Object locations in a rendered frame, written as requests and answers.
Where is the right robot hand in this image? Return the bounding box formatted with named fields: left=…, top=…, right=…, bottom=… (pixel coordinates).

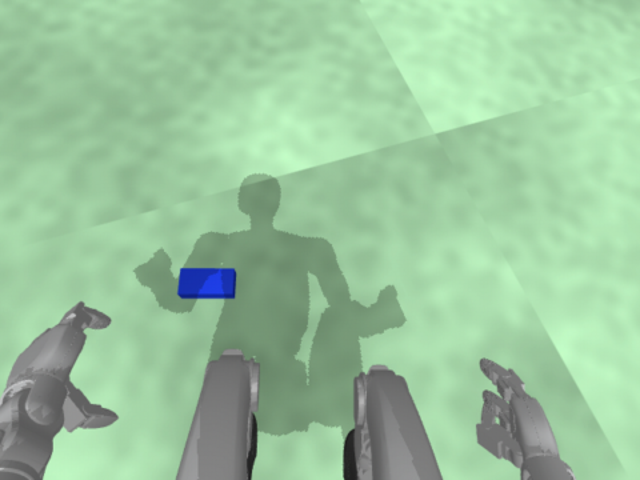
left=476, top=358, right=560, bottom=470

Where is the left robot arm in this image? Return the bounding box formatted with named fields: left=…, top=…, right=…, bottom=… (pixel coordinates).
left=0, top=374, right=68, bottom=480

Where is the small box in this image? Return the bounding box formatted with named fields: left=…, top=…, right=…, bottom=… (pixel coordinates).
left=178, top=268, right=236, bottom=299

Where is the right robot arm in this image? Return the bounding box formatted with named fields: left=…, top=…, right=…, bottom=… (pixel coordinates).
left=521, top=456, right=576, bottom=480

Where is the left robot hand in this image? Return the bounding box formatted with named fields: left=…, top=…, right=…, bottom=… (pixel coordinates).
left=6, top=301, right=118, bottom=433

